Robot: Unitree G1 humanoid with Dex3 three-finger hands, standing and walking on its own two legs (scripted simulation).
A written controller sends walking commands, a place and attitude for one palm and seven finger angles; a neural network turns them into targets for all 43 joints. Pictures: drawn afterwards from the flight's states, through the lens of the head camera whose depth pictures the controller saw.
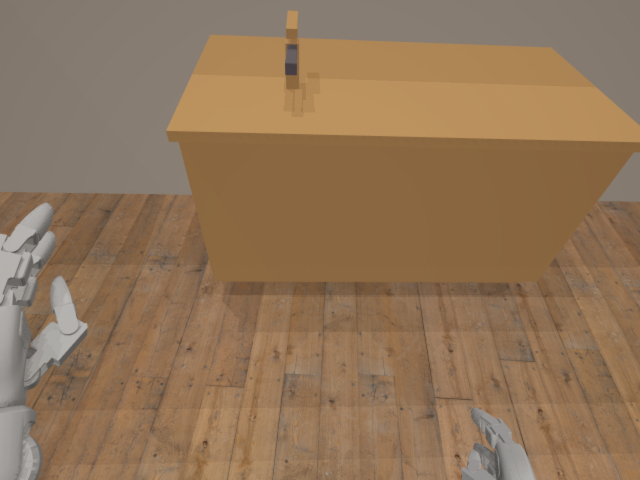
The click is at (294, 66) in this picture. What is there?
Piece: tap's lever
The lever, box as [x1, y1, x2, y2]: [285, 59, 296, 74]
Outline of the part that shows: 285,59 285,74 296,74 296,60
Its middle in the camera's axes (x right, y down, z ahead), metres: -0.07 -0.41 +0.93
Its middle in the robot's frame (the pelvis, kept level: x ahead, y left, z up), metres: +0.98 +0.14 +0.08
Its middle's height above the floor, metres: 0.85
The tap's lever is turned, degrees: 0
